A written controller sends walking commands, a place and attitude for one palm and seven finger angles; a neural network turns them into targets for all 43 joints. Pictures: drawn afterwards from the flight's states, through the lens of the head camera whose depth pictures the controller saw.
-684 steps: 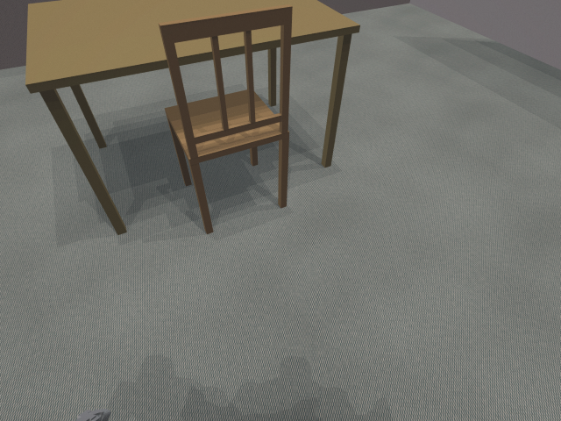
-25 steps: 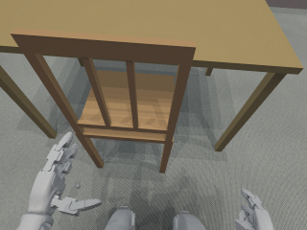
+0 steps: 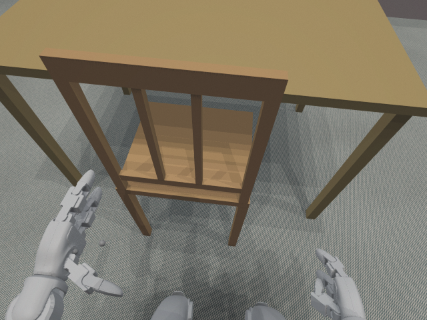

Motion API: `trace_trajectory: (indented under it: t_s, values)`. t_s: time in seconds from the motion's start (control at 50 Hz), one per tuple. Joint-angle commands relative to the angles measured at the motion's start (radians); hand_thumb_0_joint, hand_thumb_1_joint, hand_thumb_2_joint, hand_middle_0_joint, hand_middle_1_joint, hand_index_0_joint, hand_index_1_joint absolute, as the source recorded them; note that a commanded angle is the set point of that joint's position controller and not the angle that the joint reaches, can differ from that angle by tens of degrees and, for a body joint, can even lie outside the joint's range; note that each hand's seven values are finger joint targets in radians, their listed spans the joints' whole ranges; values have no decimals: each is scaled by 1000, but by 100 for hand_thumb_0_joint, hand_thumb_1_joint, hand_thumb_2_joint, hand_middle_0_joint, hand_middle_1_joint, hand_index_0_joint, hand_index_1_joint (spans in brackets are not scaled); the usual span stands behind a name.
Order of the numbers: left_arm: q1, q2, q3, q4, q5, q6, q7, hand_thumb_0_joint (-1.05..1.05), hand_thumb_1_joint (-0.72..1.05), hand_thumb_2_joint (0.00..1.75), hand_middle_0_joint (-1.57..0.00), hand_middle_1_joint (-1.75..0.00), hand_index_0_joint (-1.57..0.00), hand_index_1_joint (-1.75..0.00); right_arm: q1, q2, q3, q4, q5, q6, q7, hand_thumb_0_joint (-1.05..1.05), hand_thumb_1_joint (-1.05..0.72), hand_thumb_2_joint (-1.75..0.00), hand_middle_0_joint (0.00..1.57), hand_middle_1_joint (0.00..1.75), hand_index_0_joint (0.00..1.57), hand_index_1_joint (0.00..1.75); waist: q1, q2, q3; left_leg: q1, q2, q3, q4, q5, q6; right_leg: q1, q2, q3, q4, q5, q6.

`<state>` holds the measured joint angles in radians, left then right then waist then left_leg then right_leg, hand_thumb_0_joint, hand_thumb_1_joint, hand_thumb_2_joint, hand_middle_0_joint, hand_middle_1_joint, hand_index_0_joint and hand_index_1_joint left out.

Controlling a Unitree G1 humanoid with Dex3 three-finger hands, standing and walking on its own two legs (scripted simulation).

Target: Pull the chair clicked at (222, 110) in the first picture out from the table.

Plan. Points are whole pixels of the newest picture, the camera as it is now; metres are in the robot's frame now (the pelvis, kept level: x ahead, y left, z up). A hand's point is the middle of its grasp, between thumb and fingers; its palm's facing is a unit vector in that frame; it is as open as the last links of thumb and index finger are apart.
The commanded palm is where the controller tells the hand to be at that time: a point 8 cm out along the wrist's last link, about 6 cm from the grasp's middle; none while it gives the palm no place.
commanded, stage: raise the hand toward the chair's back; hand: left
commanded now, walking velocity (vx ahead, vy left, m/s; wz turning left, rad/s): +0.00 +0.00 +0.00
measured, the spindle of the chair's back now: (152, 141) +0.48 +0.18 +0.00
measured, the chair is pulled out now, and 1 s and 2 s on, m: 0.00 0.00 0.00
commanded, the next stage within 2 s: aim the fingers beside a spindle in 0.54 s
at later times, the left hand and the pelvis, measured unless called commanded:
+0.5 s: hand (102, 237) +0.24 +0.20 +0.04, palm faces -0.04 -1.00 -0.05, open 16.9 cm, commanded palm +0.22 +0.26 +0.04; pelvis +0.00 +0.00 +0.00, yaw -1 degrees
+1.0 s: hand (117, 229) +0.26 +0.19 +0.03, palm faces -0.07 -1.00 -0.04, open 16.9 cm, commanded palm +0.25 +0.24 +0.03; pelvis +0.00 +0.00 -0.01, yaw +0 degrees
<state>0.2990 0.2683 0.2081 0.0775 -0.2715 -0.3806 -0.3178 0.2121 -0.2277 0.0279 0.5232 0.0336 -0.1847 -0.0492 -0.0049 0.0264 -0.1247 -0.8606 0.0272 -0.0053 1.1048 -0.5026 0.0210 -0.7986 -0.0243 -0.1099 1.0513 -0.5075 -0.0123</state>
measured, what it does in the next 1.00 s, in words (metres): stands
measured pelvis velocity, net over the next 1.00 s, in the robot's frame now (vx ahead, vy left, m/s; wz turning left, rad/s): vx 0.00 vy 0.00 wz -0.01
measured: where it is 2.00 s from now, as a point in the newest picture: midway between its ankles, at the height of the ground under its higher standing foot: outside the picture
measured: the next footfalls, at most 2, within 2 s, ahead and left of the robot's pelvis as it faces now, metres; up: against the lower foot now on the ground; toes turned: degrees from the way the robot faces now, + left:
none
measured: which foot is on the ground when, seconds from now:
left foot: down 0.00-1.00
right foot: down 0.00-1.00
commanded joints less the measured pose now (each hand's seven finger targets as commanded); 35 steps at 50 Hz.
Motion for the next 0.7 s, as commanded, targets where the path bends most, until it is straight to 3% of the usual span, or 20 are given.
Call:
trace_trajectory:
  t_s: [0.0,0.04,0.12,0.24,0.34,0.36,0.5,0.54,0.6,0.68]
  values:
    - [-85,172,112,-172,-27,-57,-11,0,-50,30,-6,-8,-6,-8,-16,-158,-75,-126,3,-60,-19,0,-90,-90,20,30,20,30,-19,34,-231,212,-18,-40,-175,295,1,107,35,35,-153,238,-8]
    - [-84,152,101,-178,-36,-58,-19,0,-50,30,-6,-8,-6,-8,-11,-158,-75,-127,4,-64,-17,0,-90,-90,20,30,20,30,-18,48,-243,221,-20,-38,-181,300,-1,122,32,34,-157,244,-8]
    - [-55,140,94,-145,-37,-53,-20,0,-50,30,-6,-8,-6,-8,-6,-160,-81,-122,5,-67,-11,0,-90,-90,20,30,20,30,-20,15,-240,216,-21,-37,-181,339,0,134,33,31,-155,284,-6]
    - [-74,158,105,-158,-32,-75,-6,0,-50,30,-6,-8,-6,-8,-7,-162,-84,-124,3,-68,-6,0,-90,-90,20,30,20,30,-17,55,-220,209,-21,-31,-191,291,-1,115,31,37,-162,233,-8]
    - [-72,155,109,-165,-37,-94,-3,0,-50,30,-6,-8,-6,-8,-4,-161,-86,-119,1,-70,-6,0,-90,-90,20,30,20,30,-21,38,-243,209,-20,-30,-179,304,-1,122,31,39,-155,251,-6]
    - [-73,151,105,-172,-38,-98,-4,0,-50,30,-6,-8,-6,-8,-6,-161,-84,-119,2,-72,-4,0,-90,-90,20,30,20,30,-17,66,-240,215,-20,-31,-180,306,-2,114,31,39,-152,247,-8]
    - [-87,156,99,-151,-40,-82,-19,0,-50,30,-6,-8,-6,-8,-9,-163,-80,-122,4,-68,-8,0,-90,-90,20,30,20,30,-27,23,-225,193,-19,-33,-175,274,3,109,34,43,-160,225,-6]
    - [-92,160,100,-183,-38,-86,-17,0,-50,30,-6,-8,-6,-8,-8,-161,-79,-125,3,-69,-7,0,-90,-90,20,30,20,30,-22,63,-247,216,-20,-35,-177,297,2,112,32,40,-152,242,-8]
    - [-78,159,108,-154,-40,-76,-16,0,-50,30,-6,-8,-6,-8,-10,-159,-78,-121,2,-68,-8,0,-90,-90,20,30,20,30,-24,26,-238,202,-20,-36,-171,301,3,109,36,39,-152,250,-5]
    - [-121,125,62,-157,-37,-79,-16,0,-50,30,-6,-8,-6,-8,-6,-162,-75,-120,0,-71,-7,0,-90,-90,20,30,20,30,-37,39,-222,193,-20,-40,-165,264,0,72,32,36,-147,214,-5]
